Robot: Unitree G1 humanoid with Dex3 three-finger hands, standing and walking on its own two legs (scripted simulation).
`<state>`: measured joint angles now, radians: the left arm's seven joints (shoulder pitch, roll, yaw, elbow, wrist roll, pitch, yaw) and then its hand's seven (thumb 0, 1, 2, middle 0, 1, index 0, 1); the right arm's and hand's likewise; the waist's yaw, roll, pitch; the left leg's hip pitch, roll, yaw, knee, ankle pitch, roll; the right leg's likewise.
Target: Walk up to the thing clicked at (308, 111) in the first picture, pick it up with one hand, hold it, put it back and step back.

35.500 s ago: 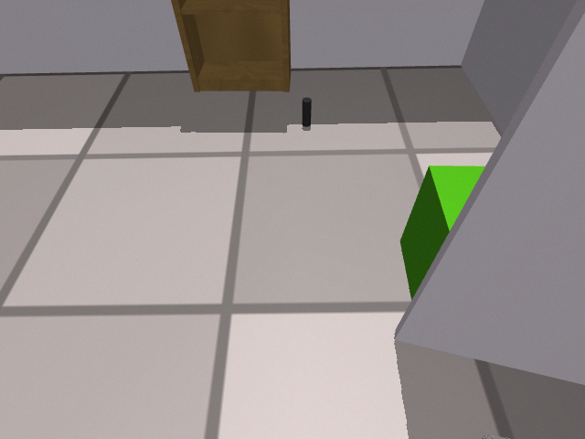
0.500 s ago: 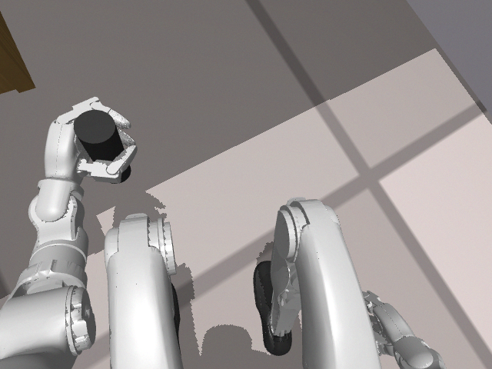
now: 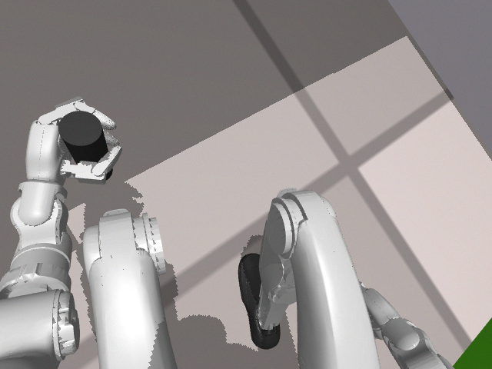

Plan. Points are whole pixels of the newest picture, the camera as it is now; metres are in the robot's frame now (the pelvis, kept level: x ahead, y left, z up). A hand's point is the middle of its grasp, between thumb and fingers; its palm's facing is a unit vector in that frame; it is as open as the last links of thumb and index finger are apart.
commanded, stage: lower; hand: left
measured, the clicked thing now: (90, 152) +0.43 +0.21 -0.10
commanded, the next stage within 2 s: loosen in 1.64 s
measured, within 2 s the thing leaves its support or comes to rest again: neither
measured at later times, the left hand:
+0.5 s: hand (107, 161) +0.43 +0.19 -0.15, palm faces -0.08 -1.00 -0.01, open 6.9 cm
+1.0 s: hand (111, 163) +0.43 +0.19 -0.18, palm faces -0.06 -1.00 +0.00, open 6.9 cm
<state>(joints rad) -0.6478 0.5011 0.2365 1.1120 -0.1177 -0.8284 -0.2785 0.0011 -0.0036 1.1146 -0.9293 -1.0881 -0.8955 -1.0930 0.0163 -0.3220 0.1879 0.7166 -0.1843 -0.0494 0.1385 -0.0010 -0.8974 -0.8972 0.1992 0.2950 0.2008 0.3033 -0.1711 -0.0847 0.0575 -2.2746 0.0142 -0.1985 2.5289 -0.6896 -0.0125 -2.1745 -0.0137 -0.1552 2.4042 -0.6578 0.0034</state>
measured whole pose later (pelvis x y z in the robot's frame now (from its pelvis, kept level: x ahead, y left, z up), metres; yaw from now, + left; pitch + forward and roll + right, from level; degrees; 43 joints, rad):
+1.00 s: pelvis -0.01 +0.02 -0.01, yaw -6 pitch +14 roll -18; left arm -0.67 0.75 0.27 1.40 -0.08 -1.08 -0.13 0.00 -0.01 1.12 -0.93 -1.09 -0.90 -1.09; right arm -0.16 -0.36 0.48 0.61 -0.34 -0.04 0.16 0.00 -0.90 -0.90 0.20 0.30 0.20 0.30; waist -0.27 -0.25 0.28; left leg -2.22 0.01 -0.36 2.64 -0.71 0.00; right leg -2.05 0.04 -0.28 2.38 -0.62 0.05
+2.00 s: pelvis -0.02 +0.02 -0.02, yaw -8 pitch +11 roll -20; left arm -0.63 0.82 0.31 1.45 -0.09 -1.16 -0.06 0.00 0.04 0.90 -0.94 -0.97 -0.90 -0.98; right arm -0.21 -0.37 0.55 0.57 -0.37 -0.03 0.16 -0.01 -0.90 -0.89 0.20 0.29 0.20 0.30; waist -0.27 -0.29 0.33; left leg -2.19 0.02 -0.41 2.67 -0.72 0.00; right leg -2.02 0.07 -0.31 2.37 -0.59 0.07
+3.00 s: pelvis -0.01 +0.02 +0.01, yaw -6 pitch +18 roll -17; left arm -0.67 0.80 0.32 1.20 -0.05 -0.78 -0.24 -0.01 -0.41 0.15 -0.21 -0.14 -0.18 -0.15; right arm -0.06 -0.34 0.36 0.58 -0.21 0.04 0.11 0.00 -0.88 -0.89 0.20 0.30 0.21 0.30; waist -0.21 -0.15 0.13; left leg -2.23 0.04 -0.29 2.56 -0.70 0.03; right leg -2.07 0.04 -0.23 2.33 -0.61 0.05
